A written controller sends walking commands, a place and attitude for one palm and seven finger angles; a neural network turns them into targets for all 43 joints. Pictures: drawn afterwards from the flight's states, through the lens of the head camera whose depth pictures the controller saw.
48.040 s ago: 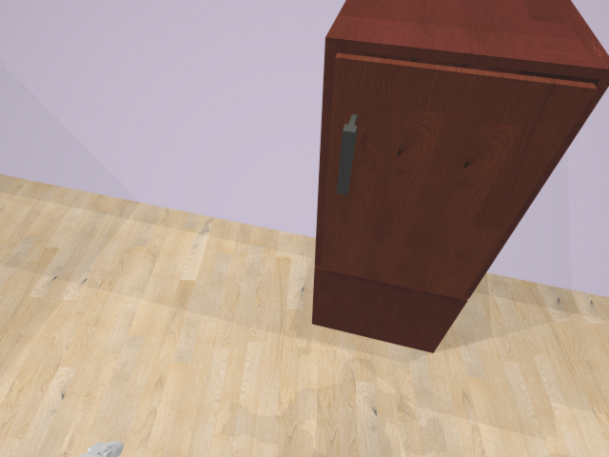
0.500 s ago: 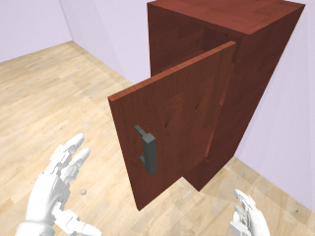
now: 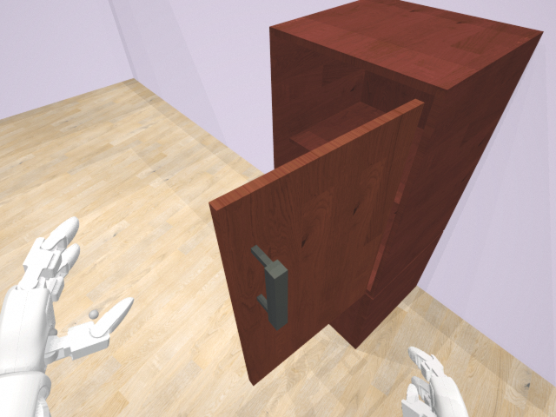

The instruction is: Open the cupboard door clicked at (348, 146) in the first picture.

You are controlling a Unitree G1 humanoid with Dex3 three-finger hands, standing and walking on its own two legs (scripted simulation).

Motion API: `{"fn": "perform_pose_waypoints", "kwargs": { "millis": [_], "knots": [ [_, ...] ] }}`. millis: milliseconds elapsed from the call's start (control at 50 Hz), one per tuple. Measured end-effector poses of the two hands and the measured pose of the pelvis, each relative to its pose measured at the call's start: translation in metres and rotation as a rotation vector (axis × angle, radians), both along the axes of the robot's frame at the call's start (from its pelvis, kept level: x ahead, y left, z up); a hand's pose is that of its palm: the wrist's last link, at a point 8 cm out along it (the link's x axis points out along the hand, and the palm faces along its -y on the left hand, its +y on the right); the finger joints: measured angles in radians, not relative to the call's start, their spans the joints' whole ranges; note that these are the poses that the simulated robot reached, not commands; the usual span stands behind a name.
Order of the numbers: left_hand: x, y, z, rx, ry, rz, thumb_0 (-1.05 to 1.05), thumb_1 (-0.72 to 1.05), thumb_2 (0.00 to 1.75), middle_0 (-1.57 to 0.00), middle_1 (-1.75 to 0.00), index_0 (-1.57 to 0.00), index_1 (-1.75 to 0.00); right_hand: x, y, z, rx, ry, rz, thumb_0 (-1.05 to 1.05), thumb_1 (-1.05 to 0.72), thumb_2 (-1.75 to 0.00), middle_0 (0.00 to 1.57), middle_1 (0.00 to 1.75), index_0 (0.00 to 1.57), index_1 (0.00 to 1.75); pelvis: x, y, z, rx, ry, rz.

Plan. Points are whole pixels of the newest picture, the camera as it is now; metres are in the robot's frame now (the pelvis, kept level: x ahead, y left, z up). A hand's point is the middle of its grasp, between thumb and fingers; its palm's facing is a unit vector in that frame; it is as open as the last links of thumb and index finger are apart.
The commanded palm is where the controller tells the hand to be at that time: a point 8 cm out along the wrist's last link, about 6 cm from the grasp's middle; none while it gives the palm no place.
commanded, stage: draw the hand back to the body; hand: left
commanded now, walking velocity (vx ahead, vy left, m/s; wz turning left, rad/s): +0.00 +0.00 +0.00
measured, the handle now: (268, 288) +0.29 +0.06 +0.04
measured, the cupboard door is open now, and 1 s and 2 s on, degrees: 87 87 87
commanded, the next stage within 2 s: step back with the hand held close in 0.56 s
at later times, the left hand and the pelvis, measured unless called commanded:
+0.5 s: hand (84, 299) +0.19 +0.24 +0.16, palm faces +0.43 -0.82 -0.39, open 7.5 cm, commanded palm +0.14 +0.28 +0.17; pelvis +0.00 -0.02 +0.00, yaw +0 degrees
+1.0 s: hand (87, 313) +0.18 +0.23 +0.15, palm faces +0.34 -0.80 -0.49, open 7.4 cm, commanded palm +0.12 +0.28 +0.18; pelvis -0.03 -0.02 +0.00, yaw -1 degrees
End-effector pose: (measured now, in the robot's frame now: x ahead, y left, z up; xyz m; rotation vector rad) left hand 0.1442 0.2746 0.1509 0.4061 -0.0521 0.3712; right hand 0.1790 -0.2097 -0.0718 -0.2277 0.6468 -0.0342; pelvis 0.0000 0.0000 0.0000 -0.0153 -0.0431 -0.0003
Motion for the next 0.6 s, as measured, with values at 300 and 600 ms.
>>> {"fn": "perform_pose_waypoints", "kwargs": {
  "millis": [300, 600],
  "knots": [
    [0.005, 0.016, 0.028, 0.057, -0.088, 0.07, 0.01, 0.77, 0.85, -0.2, -0.3, -0.2, -0.3, 0.003, -0.015, 0.0, 0.0, 0.027, -0.018, 0.02, -0.9, -0.9, 0.2, 0.3, 0.2, 0.3, 0.002, -0.007, 0.003, 0.004, -0.015, -0.003],
    [-0.001, -0.003, 0.025, 0.049, -0.072, 0.055, 0.02, 0.89, 0.9, -0.21, -0.3, -0.21, -0.3, -0.004, -0.029, -0.004, 0.008, 0.035, -0.034, 0.02, -0.9, -0.9, 0.2, 0.3, 0.2, 0.3, -0.002, -0.022, 0.004, 0.008, -0.025, -0.001]
  ]
}}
